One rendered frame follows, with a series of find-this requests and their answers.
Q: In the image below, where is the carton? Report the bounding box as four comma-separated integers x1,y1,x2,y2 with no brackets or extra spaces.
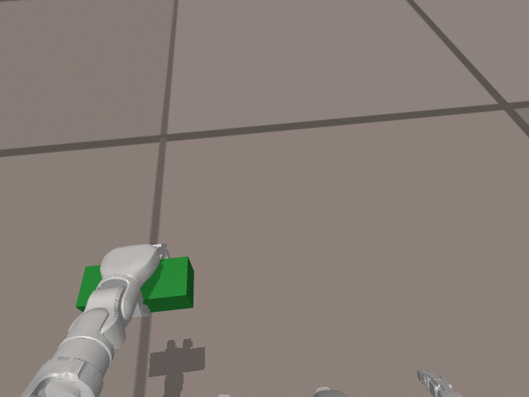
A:
76,256,194,313

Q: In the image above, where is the left robot hand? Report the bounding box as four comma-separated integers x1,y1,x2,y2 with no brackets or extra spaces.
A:
100,244,170,318

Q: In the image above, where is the right robot hand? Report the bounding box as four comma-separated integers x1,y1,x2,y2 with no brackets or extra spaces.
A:
417,369,462,397

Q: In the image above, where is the left robot arm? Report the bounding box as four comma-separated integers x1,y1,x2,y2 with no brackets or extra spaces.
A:
20,274,141,397

